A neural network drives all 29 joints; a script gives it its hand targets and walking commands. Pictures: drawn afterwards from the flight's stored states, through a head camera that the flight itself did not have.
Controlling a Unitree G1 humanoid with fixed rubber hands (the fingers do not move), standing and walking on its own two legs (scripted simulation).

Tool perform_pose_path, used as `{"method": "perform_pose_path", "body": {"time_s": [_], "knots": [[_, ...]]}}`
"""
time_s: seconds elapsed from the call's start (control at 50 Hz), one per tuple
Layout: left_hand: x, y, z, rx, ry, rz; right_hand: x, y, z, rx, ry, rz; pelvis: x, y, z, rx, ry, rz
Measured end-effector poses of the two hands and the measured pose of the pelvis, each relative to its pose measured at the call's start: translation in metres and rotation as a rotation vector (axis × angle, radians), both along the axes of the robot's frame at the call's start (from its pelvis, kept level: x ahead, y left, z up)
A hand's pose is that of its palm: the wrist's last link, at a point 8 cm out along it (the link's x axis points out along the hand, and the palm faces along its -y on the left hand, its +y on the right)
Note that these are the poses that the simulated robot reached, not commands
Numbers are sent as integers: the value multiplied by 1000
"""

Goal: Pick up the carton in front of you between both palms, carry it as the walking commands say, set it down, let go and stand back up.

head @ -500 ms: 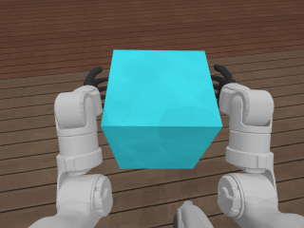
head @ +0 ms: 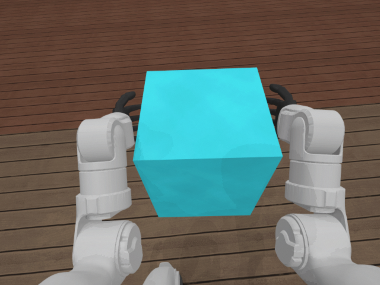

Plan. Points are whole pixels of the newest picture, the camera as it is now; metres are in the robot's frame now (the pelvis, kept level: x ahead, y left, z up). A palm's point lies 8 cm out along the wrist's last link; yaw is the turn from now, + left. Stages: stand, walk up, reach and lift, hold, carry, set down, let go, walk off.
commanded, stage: carry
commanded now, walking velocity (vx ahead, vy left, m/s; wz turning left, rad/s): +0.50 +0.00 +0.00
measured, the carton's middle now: (203, 149) +0.37 +0.01 +0.10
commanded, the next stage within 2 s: none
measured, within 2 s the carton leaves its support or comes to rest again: neither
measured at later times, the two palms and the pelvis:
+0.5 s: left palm (149, 34) +0.68 +0.15 +0.20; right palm (264, 33) +0.67 -0.15 +0.20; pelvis +0.31 +0.01 +0.02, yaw +1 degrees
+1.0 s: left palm out of the picture +0.98 +0.17 +0.21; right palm out of the picture +0.99 -0.13 +0.22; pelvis +0.61 +0.02 +0.03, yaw +0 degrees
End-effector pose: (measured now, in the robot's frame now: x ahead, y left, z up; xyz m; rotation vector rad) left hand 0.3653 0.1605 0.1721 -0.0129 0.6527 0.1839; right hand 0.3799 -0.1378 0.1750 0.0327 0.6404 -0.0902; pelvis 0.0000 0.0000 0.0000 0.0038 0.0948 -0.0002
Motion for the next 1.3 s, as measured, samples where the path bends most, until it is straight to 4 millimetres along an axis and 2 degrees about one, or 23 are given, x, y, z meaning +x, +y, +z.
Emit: {"method": "perform_pose_path", "body": {"time_s": [0.06,0.1,0.18,0.28,0.38,0.46,0.52,0.56,0.66,0.74,0.88,0.94,1.0,1.06,1.12,1.2,1.3], "knots": [[48,8,-6,-3,11,-29,41,7,-3,-23,11,-16,47,14,-10,8,-14,-5],[77,10,-14,-13,33,-55,62,10,-9,-48,33,-32,71,21,-10,16,-22,-9],[123,8,-23,-25,103,-88,92,8,-21,-66,104,-60,109,29,5,-1,-24,-9],[178,5,-11,-36,75,-98,141,5,-8,-55,75,-92,157,32,19,-11,-13,-8],[236,3,14,-41,0,-78,205,3,17,-38,1,-89,216,25,25,-8,-1,-1],[289,-3,25,-30,-8,-61,263,-3,25,-32,-8,-68,275,13,24,-7,2,5],[330,-10,24,-9,5,-47,311,-10,20,-29,5,-42,323,1,14,-14,-11,15],[351,-13,18,15,32,-32,340,-13,12,-22,31,-17,348,-6,13,-24,-20,21],[389,-10,2,32,120,-1,396,-10,1,-16,117,26,395,-15,31,-5,-23,18],[429,-7,12,22,86,19,440,-7,11,-7,84,31,434,-16,41,2,-18,14],[522,-1,43,8,-9,8,525,-1,41,1,-9,2,521,-2,46,0,-2,1],[569,6,45,5,-9,-10,567,6,45,-10,-9,-9,568,9,42,3,-2,-2],[617,13,37,-5,8,-42,606,12,42,-39,8,-29,613,22,33,16,-18,-10],[656,14,26,-20,71,-73,632,13,30,-66,72,-52,645,30,41,8,-25,-9],[688,11,24,-25,111,-92,656,11,25,-69,112,-70,673,35,53,-3,-23,-10],[733,9,34,-35,78,-98,697,9,36,-56,79,-92,712,36,63,-9,-13,-9],[791,8,58,-40,5,-77,761,7,60,-39,5,-88,771,29,69,-7,-1,-1]]}}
